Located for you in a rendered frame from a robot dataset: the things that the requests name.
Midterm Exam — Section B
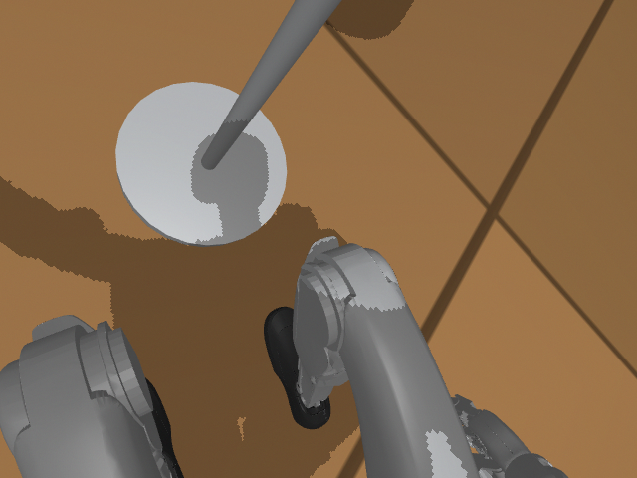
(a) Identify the floor lamp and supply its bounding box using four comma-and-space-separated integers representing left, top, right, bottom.
115, 0, 341, 247

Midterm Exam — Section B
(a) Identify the right robot hand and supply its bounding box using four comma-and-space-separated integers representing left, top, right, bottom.
451, 394, 530, 478

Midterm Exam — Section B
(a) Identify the right robot arm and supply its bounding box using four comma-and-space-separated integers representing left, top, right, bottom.
505, 453, 568, 478

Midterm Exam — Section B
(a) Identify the right robot foot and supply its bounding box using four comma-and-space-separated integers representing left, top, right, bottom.
264, 307, 330, 429

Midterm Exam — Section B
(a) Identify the left robot foot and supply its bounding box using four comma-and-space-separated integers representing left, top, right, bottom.
146, 378, 184, 478

